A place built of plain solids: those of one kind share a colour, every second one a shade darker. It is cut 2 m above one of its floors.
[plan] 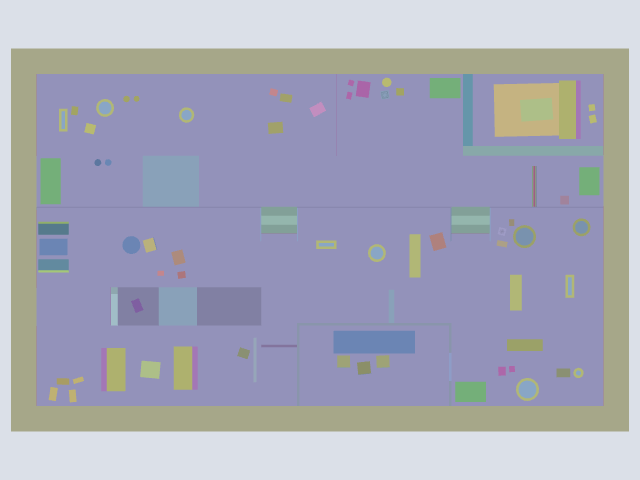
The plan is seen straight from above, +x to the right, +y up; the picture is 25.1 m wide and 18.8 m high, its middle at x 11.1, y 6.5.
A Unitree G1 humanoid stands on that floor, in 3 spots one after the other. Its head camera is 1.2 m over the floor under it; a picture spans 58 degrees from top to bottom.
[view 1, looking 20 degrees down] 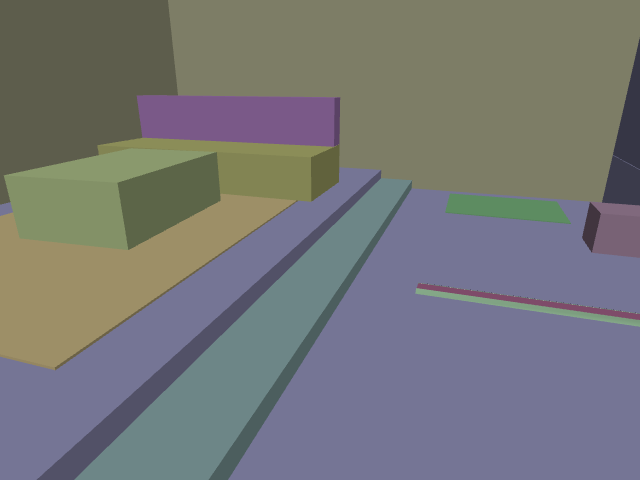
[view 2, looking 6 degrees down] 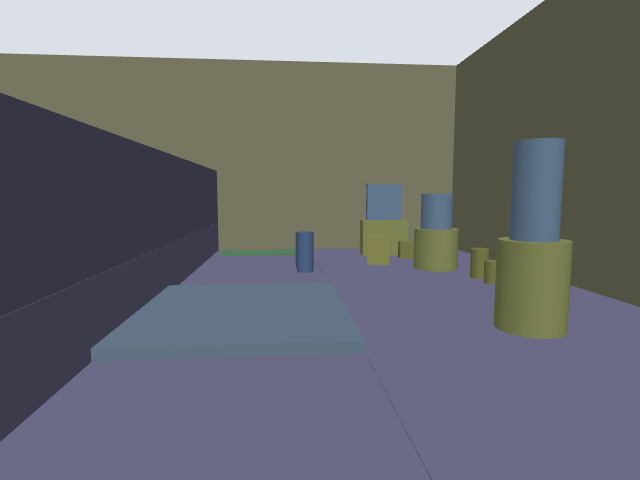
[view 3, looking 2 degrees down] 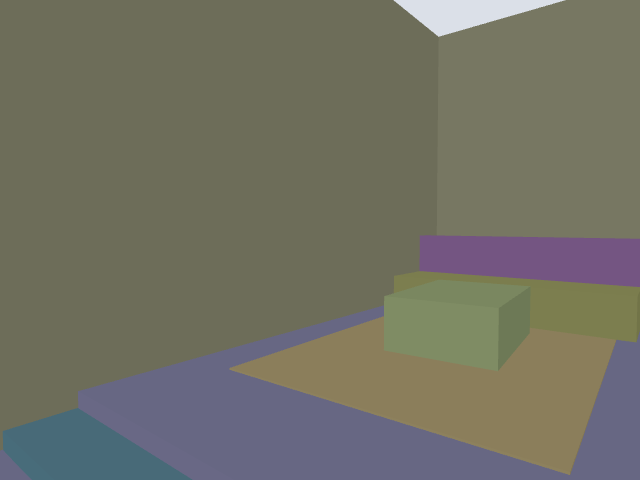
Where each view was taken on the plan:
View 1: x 17.00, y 9.18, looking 19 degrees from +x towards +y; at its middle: step_terS_tread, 3.22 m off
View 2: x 9.50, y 9.18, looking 175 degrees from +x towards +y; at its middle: wall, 9.59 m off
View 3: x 16.00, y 10.25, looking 39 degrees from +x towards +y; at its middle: wall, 4.37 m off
